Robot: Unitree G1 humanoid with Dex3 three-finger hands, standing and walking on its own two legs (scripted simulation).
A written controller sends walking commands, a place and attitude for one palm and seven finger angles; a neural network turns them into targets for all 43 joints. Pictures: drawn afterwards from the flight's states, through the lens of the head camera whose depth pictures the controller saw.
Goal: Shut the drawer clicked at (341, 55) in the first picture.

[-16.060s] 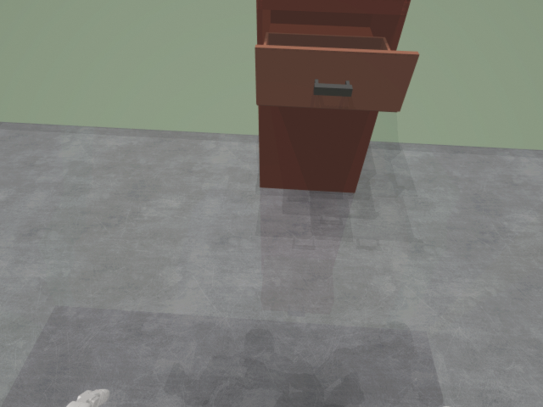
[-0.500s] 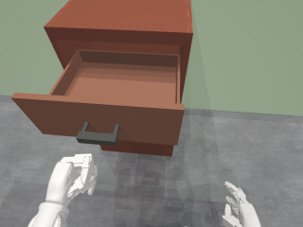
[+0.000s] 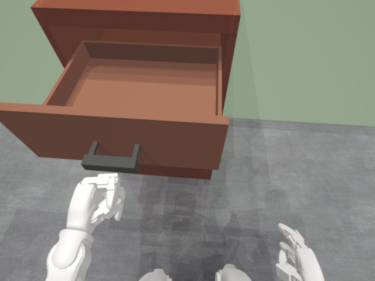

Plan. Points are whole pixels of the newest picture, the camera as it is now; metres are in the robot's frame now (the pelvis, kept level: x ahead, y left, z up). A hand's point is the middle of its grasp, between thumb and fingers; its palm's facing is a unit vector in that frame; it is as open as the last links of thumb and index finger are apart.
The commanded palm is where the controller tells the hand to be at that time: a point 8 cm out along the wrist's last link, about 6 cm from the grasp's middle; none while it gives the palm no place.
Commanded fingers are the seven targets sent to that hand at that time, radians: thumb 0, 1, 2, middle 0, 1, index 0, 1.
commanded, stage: bring the fist close to the handle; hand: left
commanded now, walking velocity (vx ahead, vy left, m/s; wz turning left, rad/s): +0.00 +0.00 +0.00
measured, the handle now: (113, 155) +0.36 +0.17 +0.05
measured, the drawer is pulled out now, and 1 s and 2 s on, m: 0.29 0.26 0.13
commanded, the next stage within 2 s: push the drawer shut in 0.28 s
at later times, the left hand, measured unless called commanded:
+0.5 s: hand (118, 204) +0.26 +0.14 +0.05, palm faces -0.07 -1.00 -0.05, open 3.3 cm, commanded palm +0.24 +0.20 +0.05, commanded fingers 0.00 0.90 0.90 -1.40 -1.60 -1.40 -1.60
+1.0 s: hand (118, 181) +0.30 +0.15 +0.05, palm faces -0.07 -1.00 -0.05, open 2.8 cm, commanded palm +0.29 +0.21 +0.05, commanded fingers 0.00 0.90 0.90 -1.40 -1.60 -1.40 -1.60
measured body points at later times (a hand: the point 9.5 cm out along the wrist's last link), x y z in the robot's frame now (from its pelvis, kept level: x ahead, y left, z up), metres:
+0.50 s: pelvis +0.00 -0.01 +0.00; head +0.06 -0.02 +0.45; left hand +0.25 +0.20 +0.06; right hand +0.17 -0.24 -0.08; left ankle -0.02 +0.11 -0.68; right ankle +0.02 -0.10 -0.68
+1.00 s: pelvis -0.02 +0.00 +0.00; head +0.06 -0.01 +0.44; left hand +0.30 +0.21 +0.05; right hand +0.14 -0.24 -0.10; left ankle -0.02 +0.11 -0.68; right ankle +0.02 -0.10 -0.68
